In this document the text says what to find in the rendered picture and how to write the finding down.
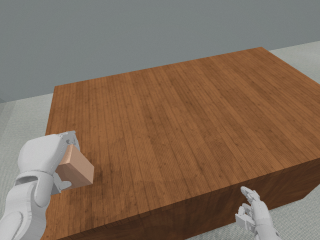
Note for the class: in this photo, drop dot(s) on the right robot hand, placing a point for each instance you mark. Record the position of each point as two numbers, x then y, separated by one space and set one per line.
257 213

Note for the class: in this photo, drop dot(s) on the sponge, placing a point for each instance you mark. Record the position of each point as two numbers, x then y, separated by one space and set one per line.
75 168

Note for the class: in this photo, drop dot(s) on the left robot hand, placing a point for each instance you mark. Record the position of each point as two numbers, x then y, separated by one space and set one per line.
45 154

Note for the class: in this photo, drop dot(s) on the left robot forearm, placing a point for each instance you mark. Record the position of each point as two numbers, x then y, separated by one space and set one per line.
25 207

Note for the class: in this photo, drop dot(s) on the table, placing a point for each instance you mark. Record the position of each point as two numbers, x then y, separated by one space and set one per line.
172 146

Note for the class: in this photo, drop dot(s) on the right robot forearm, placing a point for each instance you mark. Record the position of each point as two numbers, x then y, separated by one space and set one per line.
266 232

